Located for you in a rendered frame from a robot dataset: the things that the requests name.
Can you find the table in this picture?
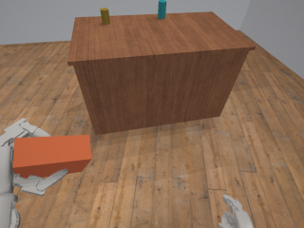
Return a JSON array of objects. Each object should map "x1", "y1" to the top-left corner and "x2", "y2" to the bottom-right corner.
[{"x1": 67, "y1": 11, "x2": 256, "y2": 136}]

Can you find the left robot hand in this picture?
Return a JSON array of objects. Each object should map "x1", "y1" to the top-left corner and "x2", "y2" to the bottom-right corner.
[{"x1": 0, "y1": 118, "x2": 69, "y2": 197}]

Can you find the right robot hand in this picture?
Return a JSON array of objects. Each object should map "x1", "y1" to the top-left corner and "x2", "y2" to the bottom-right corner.
[{"x1": 218, "y1": 194, "x2": 254, "y2": 228}]

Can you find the sponge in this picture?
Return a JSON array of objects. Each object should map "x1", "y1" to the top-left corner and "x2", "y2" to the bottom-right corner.
[{"x1": 12, "y1": 135, "x2": 92, "y2": 179}]

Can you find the robot left forearm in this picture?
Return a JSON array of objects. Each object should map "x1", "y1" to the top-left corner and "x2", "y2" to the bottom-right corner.
[{"x1": 0, "y1": 193, "x2": 21, "y2": 228}]

